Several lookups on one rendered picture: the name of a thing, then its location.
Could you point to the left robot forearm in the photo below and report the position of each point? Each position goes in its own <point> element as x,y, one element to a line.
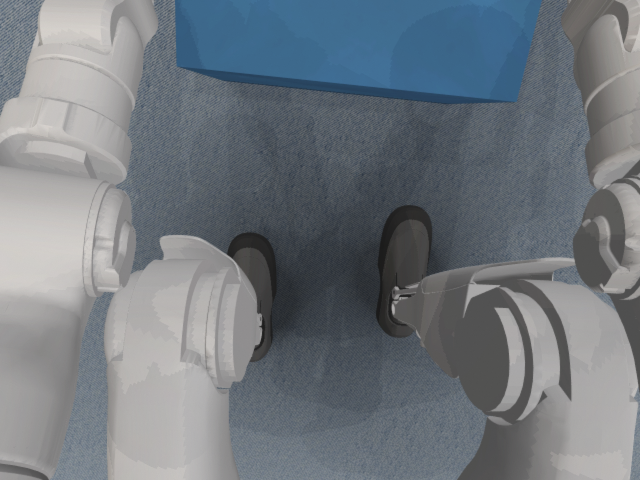
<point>73,112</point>

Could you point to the robot right shin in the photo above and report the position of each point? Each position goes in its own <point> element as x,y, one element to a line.
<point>442,298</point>

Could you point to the left robot upper arm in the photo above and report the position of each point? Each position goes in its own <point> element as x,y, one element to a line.
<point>64,241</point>

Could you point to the right robot upper arm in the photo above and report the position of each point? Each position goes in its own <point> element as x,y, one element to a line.
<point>606,251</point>

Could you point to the right robot forearm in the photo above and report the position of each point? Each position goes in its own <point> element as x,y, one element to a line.
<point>605,35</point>

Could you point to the robot shin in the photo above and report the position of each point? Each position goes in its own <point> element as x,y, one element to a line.
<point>442,298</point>
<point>174,247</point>

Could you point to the robot left shin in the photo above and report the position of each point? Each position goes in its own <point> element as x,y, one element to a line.
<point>174,247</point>

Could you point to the carton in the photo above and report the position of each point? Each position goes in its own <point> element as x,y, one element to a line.
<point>438,51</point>

